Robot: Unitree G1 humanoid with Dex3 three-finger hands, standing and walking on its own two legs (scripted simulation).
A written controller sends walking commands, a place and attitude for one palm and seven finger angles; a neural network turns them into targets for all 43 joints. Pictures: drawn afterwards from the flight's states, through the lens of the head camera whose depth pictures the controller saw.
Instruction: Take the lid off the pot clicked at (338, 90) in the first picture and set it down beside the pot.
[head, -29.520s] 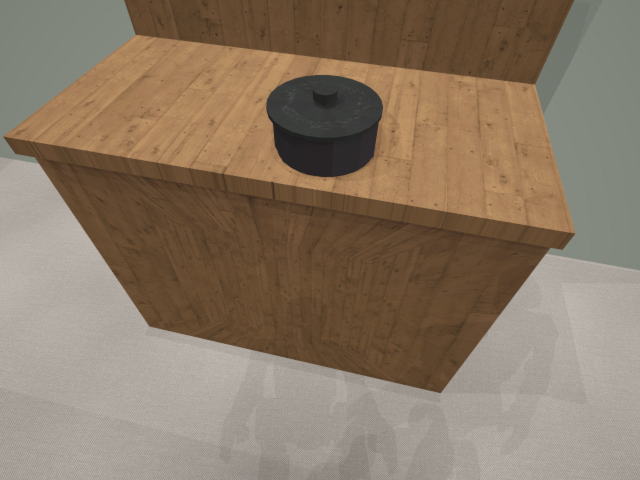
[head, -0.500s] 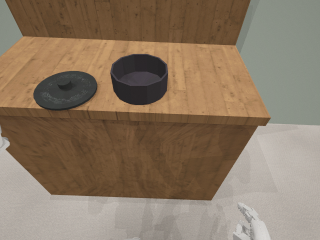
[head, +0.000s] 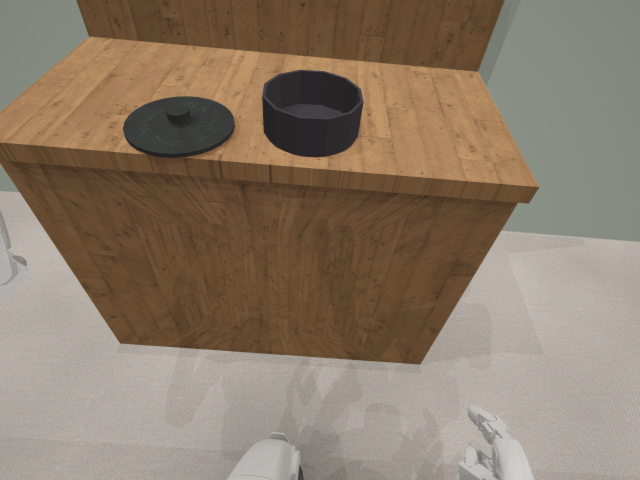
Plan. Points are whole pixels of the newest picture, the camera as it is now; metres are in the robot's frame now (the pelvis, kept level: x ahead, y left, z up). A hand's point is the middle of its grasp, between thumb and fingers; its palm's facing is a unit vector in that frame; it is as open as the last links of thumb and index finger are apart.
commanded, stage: stop stepping back and stand still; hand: left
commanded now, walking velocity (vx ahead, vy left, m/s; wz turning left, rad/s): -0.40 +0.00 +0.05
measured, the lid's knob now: (178, 113) +0.68 +0.32 +0.09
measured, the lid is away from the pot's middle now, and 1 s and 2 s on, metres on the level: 0.25 0.25 0.25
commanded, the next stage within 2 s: let the arm hang, fingers relaxed in 0.72 s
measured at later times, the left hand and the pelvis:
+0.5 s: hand out of the picture +0.06 +0.26 +0.32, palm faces +0.53 -0.76 -0.38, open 7.4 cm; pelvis -0.11 +0.03 +0.02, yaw -3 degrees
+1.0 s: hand out of the picture +0.11 +0.27 +0.00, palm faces +0.24 -0.88 -0.41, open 7.4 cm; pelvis -0.09 +0.03 +0.01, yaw +6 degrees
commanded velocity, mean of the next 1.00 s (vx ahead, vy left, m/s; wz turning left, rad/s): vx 0.16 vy -0.05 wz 0.00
